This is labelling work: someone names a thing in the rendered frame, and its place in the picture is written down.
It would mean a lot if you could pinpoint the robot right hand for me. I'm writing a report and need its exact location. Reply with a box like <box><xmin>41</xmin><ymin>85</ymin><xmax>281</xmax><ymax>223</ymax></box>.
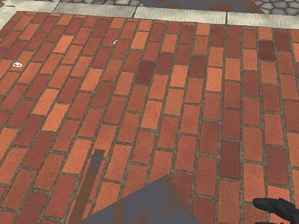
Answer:
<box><xmin>252</xmin><ymin>198</ymin><xmax>299</xmax><ymax>224</ymax></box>

